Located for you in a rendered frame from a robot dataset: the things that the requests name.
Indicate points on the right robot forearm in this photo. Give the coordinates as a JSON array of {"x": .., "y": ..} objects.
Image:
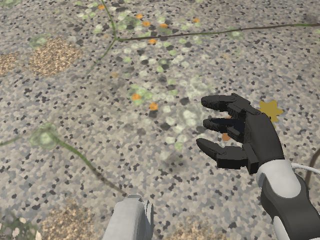
[{"x": 285, "y": 197}]

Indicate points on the left robot thigh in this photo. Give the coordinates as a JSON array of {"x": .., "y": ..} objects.
[{"x": 132, "y": 219}]

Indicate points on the right robot hand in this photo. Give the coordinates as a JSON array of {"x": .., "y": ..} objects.
[{"x": 247, "y": 125}]

